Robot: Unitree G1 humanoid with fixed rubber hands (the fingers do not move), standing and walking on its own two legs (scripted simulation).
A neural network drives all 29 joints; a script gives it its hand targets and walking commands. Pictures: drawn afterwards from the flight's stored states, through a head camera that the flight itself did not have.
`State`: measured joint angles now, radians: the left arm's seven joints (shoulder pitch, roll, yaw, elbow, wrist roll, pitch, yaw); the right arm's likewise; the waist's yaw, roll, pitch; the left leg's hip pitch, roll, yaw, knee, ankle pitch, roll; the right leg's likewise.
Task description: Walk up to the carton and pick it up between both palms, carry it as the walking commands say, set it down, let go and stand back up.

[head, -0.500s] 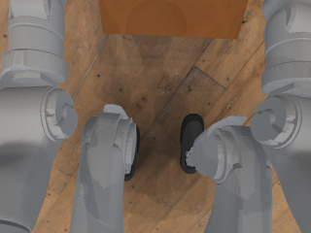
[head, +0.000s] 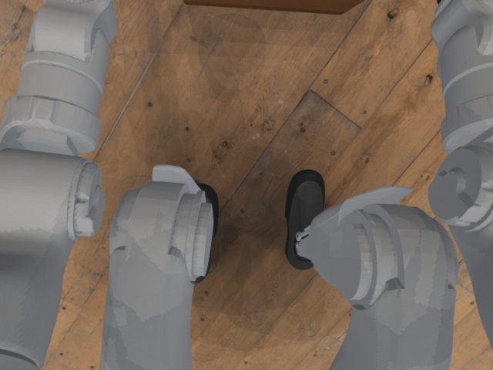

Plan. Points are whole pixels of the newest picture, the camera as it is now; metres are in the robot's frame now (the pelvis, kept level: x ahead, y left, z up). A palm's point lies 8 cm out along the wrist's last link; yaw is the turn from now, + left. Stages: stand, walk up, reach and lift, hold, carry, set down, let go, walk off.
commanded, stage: set down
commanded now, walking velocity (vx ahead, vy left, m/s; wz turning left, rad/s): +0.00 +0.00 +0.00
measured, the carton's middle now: out of the picture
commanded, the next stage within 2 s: let go in 1.46 s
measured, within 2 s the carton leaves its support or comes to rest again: neither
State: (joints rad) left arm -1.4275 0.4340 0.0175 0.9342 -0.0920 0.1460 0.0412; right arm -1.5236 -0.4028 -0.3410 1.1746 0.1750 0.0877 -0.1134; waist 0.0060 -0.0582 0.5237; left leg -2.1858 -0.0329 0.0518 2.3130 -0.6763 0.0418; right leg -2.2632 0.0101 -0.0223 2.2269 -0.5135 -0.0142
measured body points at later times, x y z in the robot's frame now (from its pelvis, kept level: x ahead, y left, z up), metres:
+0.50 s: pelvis -0.01 +0.00 +0.05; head +0.36 +0.03 +0.28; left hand +0.57 +0.21 -0.11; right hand +0.57 -0.21 -0.10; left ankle +0.09 +0.10 -0.32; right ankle +0.13 -0.11 -0.32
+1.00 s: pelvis -0.01 +0.00 +0.16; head +0.37 +0.01 +0.39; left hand +0.58 +0.22 +0.03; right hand +0.57 -0.21 +0.03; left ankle +0.09 +0.10 -0.32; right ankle +0.13 -0.11 -0.32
